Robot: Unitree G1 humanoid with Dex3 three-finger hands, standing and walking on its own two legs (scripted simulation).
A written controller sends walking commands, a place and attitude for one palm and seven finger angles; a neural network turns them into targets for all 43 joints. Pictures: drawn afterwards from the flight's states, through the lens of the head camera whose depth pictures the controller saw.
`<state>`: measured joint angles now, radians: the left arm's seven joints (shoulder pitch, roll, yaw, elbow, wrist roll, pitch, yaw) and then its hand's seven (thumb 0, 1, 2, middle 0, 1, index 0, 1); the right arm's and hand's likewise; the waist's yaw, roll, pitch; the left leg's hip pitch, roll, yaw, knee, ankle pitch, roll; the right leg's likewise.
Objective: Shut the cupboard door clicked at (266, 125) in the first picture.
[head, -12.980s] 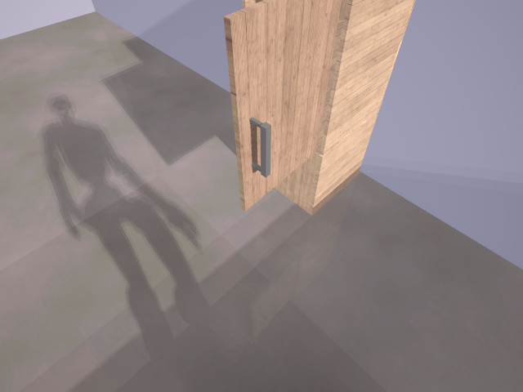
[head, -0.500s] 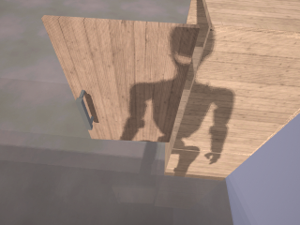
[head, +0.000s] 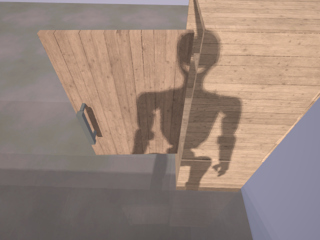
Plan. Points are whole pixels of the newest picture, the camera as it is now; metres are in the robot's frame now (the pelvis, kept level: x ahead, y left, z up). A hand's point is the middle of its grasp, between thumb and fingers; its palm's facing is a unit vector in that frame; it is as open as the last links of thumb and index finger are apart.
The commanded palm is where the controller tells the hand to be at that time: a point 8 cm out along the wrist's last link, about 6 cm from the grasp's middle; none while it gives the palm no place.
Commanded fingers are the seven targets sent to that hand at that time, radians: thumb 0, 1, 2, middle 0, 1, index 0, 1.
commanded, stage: look again from close up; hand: left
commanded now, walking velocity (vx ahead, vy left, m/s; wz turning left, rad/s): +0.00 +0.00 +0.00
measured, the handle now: (88, 125) +0.50 +0.29 -0.08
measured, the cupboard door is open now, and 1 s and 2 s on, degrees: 93 93 93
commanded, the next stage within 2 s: shuffle to correct the standing spot in 0.36 s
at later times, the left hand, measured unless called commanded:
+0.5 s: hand out of the picture +0.01 +0.18 -0.17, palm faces +0.00 -0.98 -0.21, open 7.4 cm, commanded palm none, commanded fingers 0.00 0.90 0.90 -0.20 -0.30 -0.20 -0.30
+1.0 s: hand out of the picture +0.08 +0.23 -0.17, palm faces +0.07 -0.97 -0.21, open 7.4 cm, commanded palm none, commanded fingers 0.00 0.90 0.90 -0.20 -0.30 -0.20 -0.30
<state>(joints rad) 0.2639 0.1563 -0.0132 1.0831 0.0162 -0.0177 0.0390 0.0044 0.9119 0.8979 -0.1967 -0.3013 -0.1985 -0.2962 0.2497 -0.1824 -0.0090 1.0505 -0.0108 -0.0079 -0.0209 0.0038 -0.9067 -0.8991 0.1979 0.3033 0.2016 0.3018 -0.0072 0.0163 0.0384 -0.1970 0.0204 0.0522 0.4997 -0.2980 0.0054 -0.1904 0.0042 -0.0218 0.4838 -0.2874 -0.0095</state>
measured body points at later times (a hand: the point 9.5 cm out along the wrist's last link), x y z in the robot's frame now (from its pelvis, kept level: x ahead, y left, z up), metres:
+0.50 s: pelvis -0.01 +0.00 +0.00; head +0.01 -0.01 +0.45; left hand +0.01 +0.23 -0.15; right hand +0.00 -0.23 -0.16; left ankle -0.02 +0.11 -0.74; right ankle -0.02 -0.11 -0.74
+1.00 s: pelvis +0.05 +0.05 +0.00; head +0.09 +0.06 +0.45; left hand +0.08 +0.29 -0.15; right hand +0.05 -0.17 -0.15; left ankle -0.01 +0.11 -0.74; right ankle +0.05 -0.07 -0.69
